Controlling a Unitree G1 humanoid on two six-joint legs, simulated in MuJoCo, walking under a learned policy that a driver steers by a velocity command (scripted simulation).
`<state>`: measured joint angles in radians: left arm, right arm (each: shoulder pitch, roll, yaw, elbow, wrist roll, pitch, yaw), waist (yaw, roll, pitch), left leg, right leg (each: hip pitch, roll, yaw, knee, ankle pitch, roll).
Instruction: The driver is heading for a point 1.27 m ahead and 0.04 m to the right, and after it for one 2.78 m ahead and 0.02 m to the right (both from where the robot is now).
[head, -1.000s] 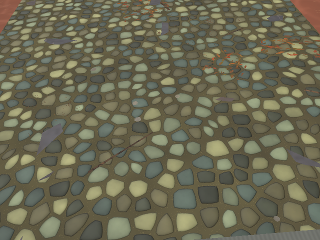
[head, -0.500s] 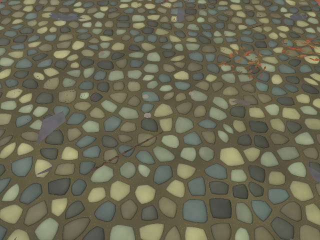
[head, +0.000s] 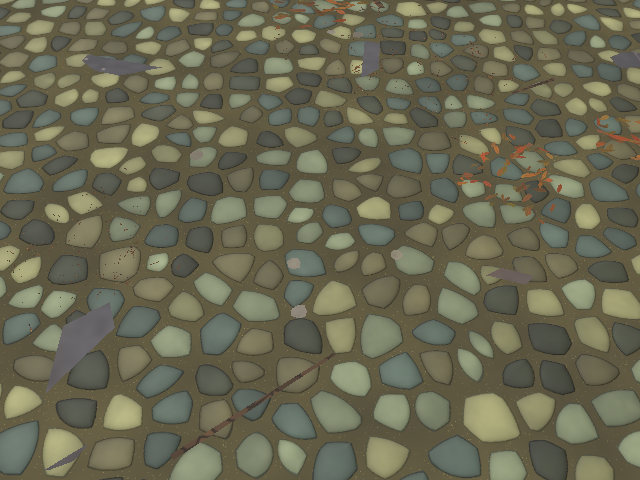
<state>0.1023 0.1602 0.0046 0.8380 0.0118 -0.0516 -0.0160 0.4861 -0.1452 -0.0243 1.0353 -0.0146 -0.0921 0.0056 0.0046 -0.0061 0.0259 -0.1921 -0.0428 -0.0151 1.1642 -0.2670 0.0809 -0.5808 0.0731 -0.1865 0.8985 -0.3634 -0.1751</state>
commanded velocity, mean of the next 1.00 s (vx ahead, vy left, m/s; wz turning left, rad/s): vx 0.50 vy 0.00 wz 0.00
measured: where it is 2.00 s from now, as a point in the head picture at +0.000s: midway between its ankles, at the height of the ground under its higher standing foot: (318, 359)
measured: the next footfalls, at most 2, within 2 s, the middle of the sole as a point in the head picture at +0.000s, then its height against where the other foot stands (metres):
left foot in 0.48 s outside the picture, level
right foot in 1.06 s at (361, 348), level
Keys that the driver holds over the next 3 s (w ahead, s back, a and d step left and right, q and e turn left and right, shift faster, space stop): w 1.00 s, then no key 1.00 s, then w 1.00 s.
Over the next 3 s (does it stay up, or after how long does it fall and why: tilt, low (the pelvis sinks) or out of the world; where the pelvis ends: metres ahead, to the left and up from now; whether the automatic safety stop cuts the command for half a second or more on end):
stays up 1.11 0.03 0.06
